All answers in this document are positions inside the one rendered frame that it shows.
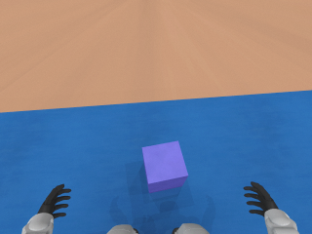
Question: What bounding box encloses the robot right forearm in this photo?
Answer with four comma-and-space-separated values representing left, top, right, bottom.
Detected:
264, 209, 299, 234

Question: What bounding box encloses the robot left forearm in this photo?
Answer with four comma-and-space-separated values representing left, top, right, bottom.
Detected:
21, 213, 54, 234

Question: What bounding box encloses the robot left thigh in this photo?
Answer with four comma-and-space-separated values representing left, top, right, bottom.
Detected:
107, 224, 138, 234

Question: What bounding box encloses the robot thigh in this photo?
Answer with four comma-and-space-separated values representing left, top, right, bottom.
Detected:
175, 223, 210, 234
107, 224, 138, 234

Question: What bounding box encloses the robot right hand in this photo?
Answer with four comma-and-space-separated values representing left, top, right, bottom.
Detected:
243, 181, 279, 216

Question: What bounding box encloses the carton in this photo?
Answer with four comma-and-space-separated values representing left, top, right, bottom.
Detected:
141, 140, 188, 194

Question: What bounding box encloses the robot right thigh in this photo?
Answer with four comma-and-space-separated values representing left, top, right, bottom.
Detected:
175, 223, 210, 234

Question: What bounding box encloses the robot left hand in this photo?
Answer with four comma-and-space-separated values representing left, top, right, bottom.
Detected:
37, 184, 71, 219

